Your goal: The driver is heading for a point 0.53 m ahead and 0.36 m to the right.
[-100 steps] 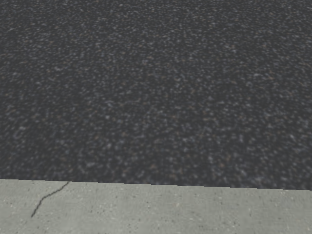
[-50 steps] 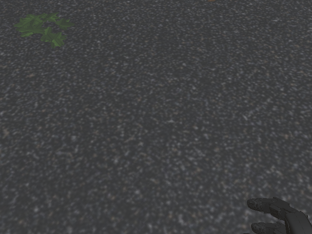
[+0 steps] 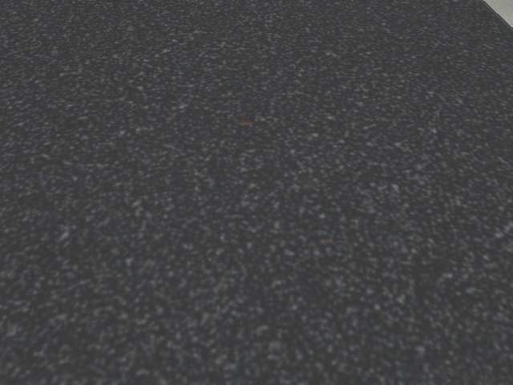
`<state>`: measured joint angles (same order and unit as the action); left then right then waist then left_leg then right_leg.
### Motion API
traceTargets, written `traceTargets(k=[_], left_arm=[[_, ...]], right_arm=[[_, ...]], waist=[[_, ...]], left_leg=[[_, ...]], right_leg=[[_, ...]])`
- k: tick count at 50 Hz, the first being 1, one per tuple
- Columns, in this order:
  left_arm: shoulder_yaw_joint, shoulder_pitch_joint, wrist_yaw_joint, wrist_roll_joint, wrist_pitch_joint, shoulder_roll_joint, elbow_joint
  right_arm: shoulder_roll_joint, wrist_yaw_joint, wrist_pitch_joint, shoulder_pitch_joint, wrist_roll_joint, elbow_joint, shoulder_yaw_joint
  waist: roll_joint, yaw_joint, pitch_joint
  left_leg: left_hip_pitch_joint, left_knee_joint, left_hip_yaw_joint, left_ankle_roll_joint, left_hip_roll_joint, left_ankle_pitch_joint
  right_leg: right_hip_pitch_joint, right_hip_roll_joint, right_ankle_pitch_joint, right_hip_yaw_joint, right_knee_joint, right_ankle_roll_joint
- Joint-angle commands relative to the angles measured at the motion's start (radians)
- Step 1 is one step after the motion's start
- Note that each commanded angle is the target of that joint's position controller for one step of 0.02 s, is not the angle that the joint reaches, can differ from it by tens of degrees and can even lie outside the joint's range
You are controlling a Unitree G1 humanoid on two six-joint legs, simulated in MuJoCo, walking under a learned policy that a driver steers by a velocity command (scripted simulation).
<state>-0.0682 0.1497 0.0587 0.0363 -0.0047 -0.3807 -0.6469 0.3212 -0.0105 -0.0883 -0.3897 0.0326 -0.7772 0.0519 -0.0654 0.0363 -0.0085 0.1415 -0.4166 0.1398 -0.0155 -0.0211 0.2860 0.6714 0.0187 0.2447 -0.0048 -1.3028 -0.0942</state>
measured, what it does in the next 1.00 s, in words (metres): walks ahead, turning right: right foot, then left foot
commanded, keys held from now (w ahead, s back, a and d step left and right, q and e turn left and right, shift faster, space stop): w+e+shift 0.18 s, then w+shift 0.50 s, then w+e+shift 0.08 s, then e+shift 0.24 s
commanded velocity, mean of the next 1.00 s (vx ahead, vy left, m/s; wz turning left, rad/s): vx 0.91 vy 0.00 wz -0.56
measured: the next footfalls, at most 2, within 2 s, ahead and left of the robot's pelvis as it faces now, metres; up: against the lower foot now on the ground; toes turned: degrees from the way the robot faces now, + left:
right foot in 0.24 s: +0.40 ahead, -0.07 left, +0.00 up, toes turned -17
left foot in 0.68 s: +0.88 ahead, -0.05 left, +0.00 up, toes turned -19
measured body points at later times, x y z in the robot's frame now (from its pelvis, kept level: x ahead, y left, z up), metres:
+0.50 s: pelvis +0.45 -0.06 +0.00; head +0.47 -0.05 +0.45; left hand +0.54 +0.21 -0.13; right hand +0.55 -0.34 -0.08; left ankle +0.64 +0.06 -0.67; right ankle +0.36 -0.06 -0.74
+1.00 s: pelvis +0.89 -0.16 +0.00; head +0.92 -0.18 +0.45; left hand +1.18 -0.03 -0.09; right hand +0.77 -0.41 -0.13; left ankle +0.84 -0.03 -0.74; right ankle +1.01 -0.34 -0.68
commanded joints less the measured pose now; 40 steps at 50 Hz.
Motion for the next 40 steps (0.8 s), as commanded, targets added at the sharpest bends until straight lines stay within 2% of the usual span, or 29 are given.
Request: traceTargets(k=[1,2,5,6,8,9,10,11,12,13,14,15,16,17,19,20,23,25,27,30,32,33,34,35,36,37,38,39,40], left_arm=[[0.031,-0.079,0.017,-0.002,-0.006,0.039,0.118],[0.038,-0.103,0.020,-0.004,-0.007,0.043,0.147],[0.045,-0.220,0.037,-0.003,-0.004,0.032,0.159],[0.048,-0.216,0.041,-0.011,-0.004,0.041,0.146],[0.047,-0.209,0.039,-0.007,0.004,0.035,0.145],[0.040,-0.152,0.030,-0.004,0.007,0.019,0.128],[0.024,-0.022,0.021,-0.003,0.012,-0.014,0.087],[-0.001,0.201,0.008,-0.001,0.019,-0.054,0.017],[-0.032,0.357,-0.016,-0.005,0.023,-0.091,-0.053],[-0.052,0.267,-0.040,-0.015,0.015,-0.175,-0.053],[-0.063,0.246,-0.047,0.002,0.006,-0.229,0.004],[-0.060,0.271,-0.061,-0.005,0.005,-0.171,-0.007],[-0.049,0.240,-0.071,-0.006,0.016,-0.131,-0.037],[-0.038,0.209,-0.073,-0.005,0.034,-0.096,-0.052],[-0.010,0.175,-0.078,-0.012,0.068,-0.033,-0.064],[-0.002,0.182,-0.074,-0.020,0.082,-0.017,-0.078],[-0.006,0.222,-0.058,-0.030,0.110,-0.027,-0.110],[-0.009,0.226,-0.048,-0.039,0.123,-0.033,-0.115],[-0.011,0.272,-0.042,-0.055,0.136,-0.049,-0.138],[-0.016,0.304,-0.048,-0.041,0.133,-0.092,-0.172],[-0.022,0.311,-0.063,-0.015,0.118,-0.135,-0.190],[-0.025,0.289,-0.072,0.003,0.103,-0.150,-0.194],[-0.021,0.234,-0.078,0.017,0.094,-0.134,-0.188],[0.021,0.363,-0.068,-0.019,0.100,0.038,-0.143],[0.035,0.383,-0.061,-0.044,0.113,0.048,-0.138],[0.024,0.236,-0.071,-0.036,0.108,-0.011,-0.120],[0.026,0.174,-0.064,-0.033,0.106,-0.024,-0.110],[0.030,0.149,-0.055,-0.029,0.096,-0.004,-0.111],[0.032,0.165,-0.048,-0.018,0.077,0.016,-0.111]], right_arm=[[0.029,0.012,-0.033,0.029,-0.006,0.021,-0.003],[0.056,0.012,-0.041,0.033,0.000,0.019,0.000],[0.072,0.008,-0.039,-0.015,-0.002,-0.019,0.004],[0.081,0.003,-0.037,-0.025,0.000,-0.026,0.004],[0.144,-0.011,-0.028,-0.075,-0.001,-0.033,0.017],[0.172,-0.020,-0.015,-0.076,-0.003,-0.032,0.025],[0.196,-0.027,0.003,-0.054,0.001,-0.023,0.032],[0.211,-0.029,0.016,-0.007,0.005,-0.004,0.035],[0.199,-0.020,0.023,0.022,0.008,0.010,0.036],[0.045,-0.001,0.018,-0.003,0.021,0.060,0.002],[0.073,0.001,0.006,-0.042,-0.018,0.156,-0.005],[0.110,0.002,-0.013,0.074,-0.015,0.160,-0.005],[0.098,0.003,-0.020,0.082,-0.020,0.153,-0.011],[0.080,0.003,-0.015,0.098,-0.003,0.140,-0.018],[0.050,0.015,0.024,0.051,0.024,0.117,-0.028],[0.031,0.022,0.039,0.050,0.026,0.117,-0.031],[0.003,0.036,0.042,0.252,0.015,0.192,-0.047],[-0.009,0.052,0.034,0.322,0.004,0.206,-0.054],[-0.012,0.062,0.029,0.370,-0.014,0.204,-0.053],[0.026,0.051,0.028,0.392,-0.009,0.202,-0.037],[0.079,0.035,0.028,0.276,-0.004,0.172,-0.010],[0.112,0.021,0.030,0.103,-0.007,0.122,0.008],[0.151,0.003,0.033,-0.119,0.000,0.061,0.028],[0.268,-0.011,0.026,-0.197,0.044,0.050,0.062],[0.236,0.012,0.027,-0.173,0.036,0.055,0.059],[0.163,0.018,0.025,-0.047,0.028,0.059,0.049],[0.095,0.022,0.017,0.020,0.019,0.055,0.033],[0.061,0.021,0.010,0.048,0.023,0.040,0.023],[0.031,0.018,0.002,0.049,0.018,0.021,0.010]], waist=[[0.143,-0.045,0.058],[0.176,-0.062,0.085],[0.096,-0.030,0.158],[0.093,-0.030,0.137],[0.143,-0.057,0.111],[0.172,-0.098,0.070],[0.185,-0.170,-0.005],[0.194,-0.268,-0.096],[0.126,-0.321,-0.149],[-0.144,-0.171,-0.116],[-0.150,-0.136,-0.354],[0.030,-0.174,-0.265],[0.090,-0.118,-0.093],[0.163,-0.071,-0.018],[0.173,0.006,0.031],[0.158,0.020,0.043],[0.098,-0.022,0.148],[0.083,-0.045,0.143],[0.078,-0.078,0.129],[0.053,-0.084,0.095],[-0.009,-0.015,-0.014],[-0.027,0.074,-0.100],[-0.014,0.196,-0.179],[0.260,0.112,-0.331],[0.350,0.092,-0.451],[0.196,0.078,-0.228],[0.086,0.052,-0.115],[0.051,0.024,-0.025],[0.062,-0.013,0.030]], left_leg=[[-0.025,0.256,-0.089,0.056,-0.210,-0.273],[-0.003,0.268,-0.067,0.063,-0.234,-0.333],[-0.051,0.314,0.081,0.032,-0.175,-0.481],[-0.075,0.292,0.135,0.011,-0.151,-0.703],[-0.170,0.157,0.152,-0.004,-0.194,-1.210],[-0.202,0.059,0.149,-0.004,-0.215,-1.331],[-0.185,-0.105,0.132,0.010,-0.237,-1.389],[-0.100,-0.352,0.105,0.039,-0.256,-1.384],[0.091,-0.697,0.111,0.045,-0.187,-0.966],[0.408,-1.081,0.093,0.030,-0.014,0.179],[0.641,-1.269,-0.135,0.019,0.031,0.201],[0.712,-1.219,-0.187,0.023,-0.019,0.083],[0.707,-1.126,-0.178,0.026,-0.060,0.037],[0.642,-1.040,-0.179,0.023,-0.097,0.036],[0.504,-0.926,-0.194,0.004,-0.134,0.070],[0.495,-0.862,-0.192,-0.005,-0.147,0.086],[0.542,-0.574,-0.148,-0.010,-0.170,-0.094],[0.437,-0.367,-0.118,0.014,-0.140,-0.320],[0.328,-0.245,-0.081,0.047,-0.096,-0.500],[0.314,-0.143,-0.054,0.093,-0.027,-0.448],[0.198,-0.151,-0.041,0.119,0.054,-0.256],[0.036,-0.157,-0.045,0.134,0.078,-0.154],[-0.211,-0.168,-0.082,0.153,0.027,-0.090],[-0.538,-0.164,-0.519,0.250,-0.293,0.185],[-0.605,0.100,-1.006,0.293,-0.413,0.389],[-0.443,0.140,-0.856,0.254,-0.362,0.439],[-0.273,0.151,-0.689,0.226,-0.338,0.330],[-0.140,0.172,-0.556,0.208,-0.307,0.109],[-0.027,0.186,-0.438,0.196,-0.286,-0.115]], right_leg=[[0.138,0.060,-0.121,0.038,0.043,0.008],[0.131,0.079,-0.168,0.037,0.117,0.007],[0.074,0.039,-0.236,-0.096,0.362,-0.025],[-0.009,-0.004,-0.239,-0.145,0.420,-0.051],[-0.098,-0.065,-0.178,-0.216,0.494,-0.087],[-0.170,-0.091,-0.142,-0.216,0.520,-0.104],[-0.329,-0.124,-0.096,-0.192,0.533,-0.124],[-0.574,-0.141,-0.071,-0.131,0.573,-0.158],[-0.837,-0.114,-0.069,-0.026,0.686,-0.188],[-0.957,0.089,-0.157,0.274,0.665,-0.204],[-1.173,0.263,-0.004,0.732,0.863,-0.381],[-1.079,0.256,0.088,0.748,0.998,-0.336],[-0.897,0.245,0.069,0.660,1.038,-0.305],[-0.729,0.205,0.007,0.579,1.051,-0.274],[-0.495,0.145,-0.075,0.451,1.087,-0.253],[-0.449,0.121,-0.053,0.396,1.118,-0.245],[-0.375,0.060,-0.162,0.268,1.203,-0.222],[-0.365,0.009,-0.267,0.174,1.227,-0.176],[-0.413,0.041,-0.388,0.160,1.288,-0.151],[-0.657,0.083,-0.736,0.127,1.204,-0.113],[-0.788,0.114,-1.103,0.113,0.977,-0.076],[-0.770,0.118,-1.159,0.103,0.766,-0.063],[-0.610,0.083,-1.019,0.075,0.471,-0.052],[-0.248,-0.040,-0.350,0.042,-0.021,-0.014],[-0.049,-0.159,0.206,0.131,-0.200,-0.019],[0.062,-0.061,0.096,0.135,-0.212,-0.038],[0.041,-0.006,0.006,0.122,-0.132,-0.038],[0.004,0.023,-0.002,0.114,-0.084,-0.032],[-0.052,0.033,0.013,0.108,-0.066,-0.015]])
